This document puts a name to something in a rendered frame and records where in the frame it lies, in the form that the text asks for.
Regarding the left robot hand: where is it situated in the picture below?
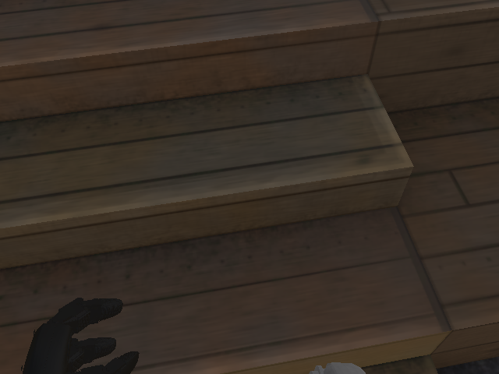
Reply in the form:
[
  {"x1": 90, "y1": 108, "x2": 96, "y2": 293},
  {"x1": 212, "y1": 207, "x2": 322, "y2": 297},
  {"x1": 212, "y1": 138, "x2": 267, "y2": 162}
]
[{"x1": 21, "y1": 298, "x2": 139, "y2": 374}]

